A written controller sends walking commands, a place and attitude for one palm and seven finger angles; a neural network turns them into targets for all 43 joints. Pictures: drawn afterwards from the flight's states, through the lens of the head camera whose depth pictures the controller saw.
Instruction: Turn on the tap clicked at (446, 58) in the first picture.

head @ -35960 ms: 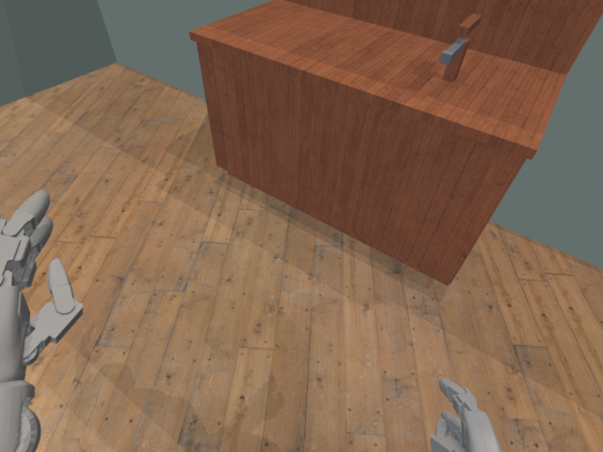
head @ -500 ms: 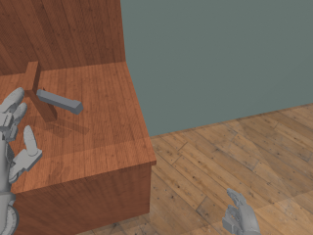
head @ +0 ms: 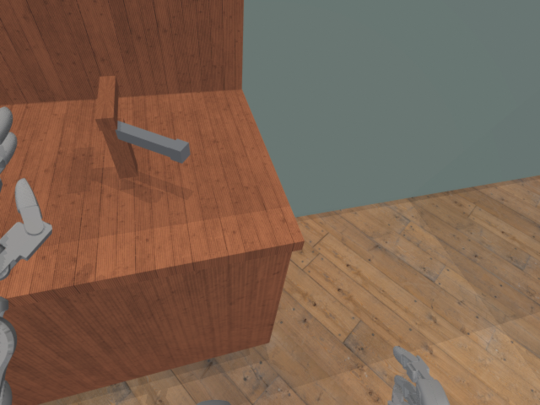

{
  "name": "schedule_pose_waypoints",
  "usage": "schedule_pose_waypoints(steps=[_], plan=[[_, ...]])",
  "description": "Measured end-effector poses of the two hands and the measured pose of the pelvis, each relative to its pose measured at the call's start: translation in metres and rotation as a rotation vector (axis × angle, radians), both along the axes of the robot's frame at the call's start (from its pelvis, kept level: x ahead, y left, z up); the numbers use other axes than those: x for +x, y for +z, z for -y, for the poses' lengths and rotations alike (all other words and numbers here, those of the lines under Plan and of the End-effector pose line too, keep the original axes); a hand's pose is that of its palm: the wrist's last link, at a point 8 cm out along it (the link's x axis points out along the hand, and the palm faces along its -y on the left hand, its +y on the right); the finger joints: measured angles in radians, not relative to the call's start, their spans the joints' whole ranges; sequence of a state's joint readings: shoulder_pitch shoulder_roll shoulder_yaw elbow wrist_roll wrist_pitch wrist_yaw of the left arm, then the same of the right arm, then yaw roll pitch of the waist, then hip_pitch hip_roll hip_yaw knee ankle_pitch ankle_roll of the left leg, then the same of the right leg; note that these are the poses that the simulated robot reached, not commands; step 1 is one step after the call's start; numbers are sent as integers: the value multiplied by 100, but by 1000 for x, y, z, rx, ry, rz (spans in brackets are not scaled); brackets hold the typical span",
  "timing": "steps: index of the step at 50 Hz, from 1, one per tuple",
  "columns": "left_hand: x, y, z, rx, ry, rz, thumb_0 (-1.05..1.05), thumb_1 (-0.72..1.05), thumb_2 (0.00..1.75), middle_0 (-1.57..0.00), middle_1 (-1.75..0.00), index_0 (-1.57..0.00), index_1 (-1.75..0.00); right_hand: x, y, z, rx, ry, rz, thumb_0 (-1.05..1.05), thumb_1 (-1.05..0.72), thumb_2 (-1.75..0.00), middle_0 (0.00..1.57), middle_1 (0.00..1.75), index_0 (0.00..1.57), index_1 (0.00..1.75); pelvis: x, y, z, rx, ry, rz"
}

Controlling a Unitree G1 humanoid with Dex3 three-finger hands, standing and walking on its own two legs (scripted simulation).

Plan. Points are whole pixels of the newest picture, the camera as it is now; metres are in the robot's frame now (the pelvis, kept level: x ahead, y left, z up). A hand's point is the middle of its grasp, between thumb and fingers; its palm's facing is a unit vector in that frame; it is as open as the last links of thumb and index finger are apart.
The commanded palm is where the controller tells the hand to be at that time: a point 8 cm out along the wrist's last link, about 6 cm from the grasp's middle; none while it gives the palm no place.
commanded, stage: come to a stop and stand still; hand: left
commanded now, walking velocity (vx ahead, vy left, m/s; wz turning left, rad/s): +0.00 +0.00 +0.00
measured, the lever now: (179, 151) +0.50 +0.22 +0.08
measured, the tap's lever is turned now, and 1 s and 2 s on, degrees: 53 53 53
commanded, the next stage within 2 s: look again from close up in 0.92 s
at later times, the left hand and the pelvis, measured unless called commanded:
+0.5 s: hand out of the picture +0.18 +0.32 +0.19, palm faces +0.39 -0.83 -0.41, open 7.4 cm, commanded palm +0.14 +0.36 +0.18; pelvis -0.03 +0.08 +0.00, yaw +0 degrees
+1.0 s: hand out of the picture +0.19 +0.40 +0.17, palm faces +0.39 -0.80 -0.45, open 7.4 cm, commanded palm +0.14 +0.41 +0.18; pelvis -0.03 +0.13 +0.00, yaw -2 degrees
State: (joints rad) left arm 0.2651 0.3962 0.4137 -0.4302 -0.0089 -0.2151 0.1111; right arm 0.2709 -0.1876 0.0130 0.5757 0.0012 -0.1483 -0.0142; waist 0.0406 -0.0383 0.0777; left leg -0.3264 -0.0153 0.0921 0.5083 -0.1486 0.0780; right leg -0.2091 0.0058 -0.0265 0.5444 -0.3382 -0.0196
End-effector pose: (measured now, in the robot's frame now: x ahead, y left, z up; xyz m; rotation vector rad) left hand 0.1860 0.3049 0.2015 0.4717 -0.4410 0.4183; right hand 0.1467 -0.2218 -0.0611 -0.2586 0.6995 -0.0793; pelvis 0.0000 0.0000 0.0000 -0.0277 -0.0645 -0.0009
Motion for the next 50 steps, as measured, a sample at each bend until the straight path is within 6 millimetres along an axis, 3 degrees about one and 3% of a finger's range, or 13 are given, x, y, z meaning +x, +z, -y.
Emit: schedule_pose_waypoints(steps=[4, 8, 13, 19, 23, 27, 32, 36, 40, 45, 50], plan=[[-13, 6, 4, -5, -31, 1, 1, 89, 90, -21, -30, -21, -30, 7, 1, -15, 31, 19, 27, 2, -90, -90, 20, 30, 20, 30, -6, 3, -12, -18, 0, -8], [-16, -16, 1, -47, -86, -89, 1, 89, 90, -21, -30, -21, -30, 11, 2, -27, 21, 11, 53, 2, -90, -90, 20, 30, 20, 30, -11, 0, -26, -31, -25, -21], [-7, -41, -23, -91, -82, -158, 1, 89, 90, -21, -30, -21, -30, 4, 2, -41, -2, -19, 49, 2, -90, -90, 20, 30, 20, 30, -19, -5, -40, -35, -29, 5], [-19, -11, -39, -61, -56, -117, 1, 89, 90, -21, -30, -21, -30, -10, 8, -62, 20, 16, -4, 2, -90, -90, 20, 30, 20, 30, -24, 9, -54, -32, 13, -32], [-43, 3, -44, 49, -78, -81, 1, 89, 90, -21, -30, -21, -30, -8, -6, -69, 21, 27, -29, 1, -90, -90, 20, 30, 20, 30, -28, -2, -69, -23, 9, -43], [-44, -9, -72, 1, -48, -81, 1, 89, 90, -21, -30, -21, -30, -10, -4, -83, 8, -6, -62, 2, -90, -90, 20, 30, 20, 30, -23, 0, -83, -4, -23, -52], [-20, -39, -105, -115, 3, -103, 1, 89, 90, -21, -30, -21, -30, -5, -6, -104, -24, -29, 6, 2, -90, -90, 20, 30, 20, 30, -25, -8, -112, 26, -26, -22], [-9, -29, -100, -93, -78, -126, 1, 89, 90, -21, -30, -21, -30, -10, 1, -129, 26, -28, 38, 2, -90, -90, 20, 30, 20, 30, -35, -1, -123, 27, -29, -5], [-22, 1, -88, 39, -185, -93, 2, 89, 90, -21, -30, -21, -30, -21, 5, -145, 78, -19, 41, 2, -90, -90, 20, 30, 20, 30, -39, 4, -128, 11, -36, -31], [-38, 16, -103, 167, -143, -142, 1, 89, 90, -22, -30, -22, -30, -33, -8, -145, 96, -41, -21, 1, -90, -90, 20, 30, 20, 30, -37, 5, -130, -7, -40, -49], [-41, -14, -130, 22, 4, -215, 0, 89, 90, -21, -30, -22, -30, -44, -19, -128, 56, -77, -81, 1, -90, -90, 21, 30, 20, 30, -30, 3, -131, -4, -34, -54]])
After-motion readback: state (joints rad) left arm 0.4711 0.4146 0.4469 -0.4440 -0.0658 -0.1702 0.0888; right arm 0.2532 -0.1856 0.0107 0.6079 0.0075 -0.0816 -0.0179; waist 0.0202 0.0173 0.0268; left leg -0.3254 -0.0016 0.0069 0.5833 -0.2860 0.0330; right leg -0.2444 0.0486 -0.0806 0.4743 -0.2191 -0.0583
